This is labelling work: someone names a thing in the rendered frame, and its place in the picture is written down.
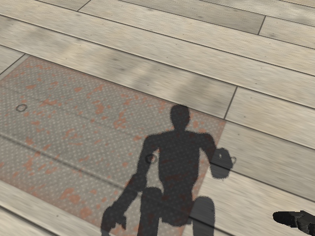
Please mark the robot right hand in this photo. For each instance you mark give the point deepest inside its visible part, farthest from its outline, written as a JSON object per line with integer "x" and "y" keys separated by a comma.
{"x": 302, "y": 220}

